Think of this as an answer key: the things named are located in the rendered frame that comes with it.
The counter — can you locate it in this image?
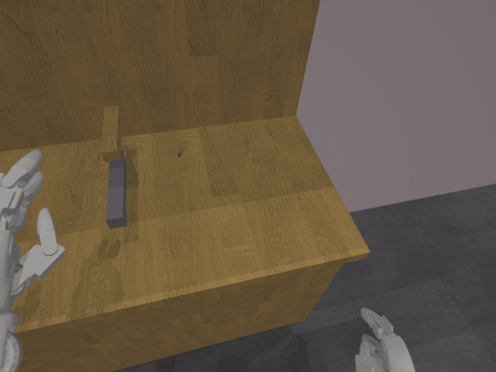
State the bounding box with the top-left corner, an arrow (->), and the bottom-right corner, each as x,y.
0,0 -> 370,372

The robot left hand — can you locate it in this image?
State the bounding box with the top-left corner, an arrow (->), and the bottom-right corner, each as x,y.
0,150 -> 64,311

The robot left forearm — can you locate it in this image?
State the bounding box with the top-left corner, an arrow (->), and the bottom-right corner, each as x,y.
0,311 -> 23,372

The robot right hand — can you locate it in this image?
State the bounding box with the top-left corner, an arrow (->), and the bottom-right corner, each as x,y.
355,308 -> 415,372

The tap lever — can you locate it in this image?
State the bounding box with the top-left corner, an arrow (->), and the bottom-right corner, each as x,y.
105,150 -> 127,229

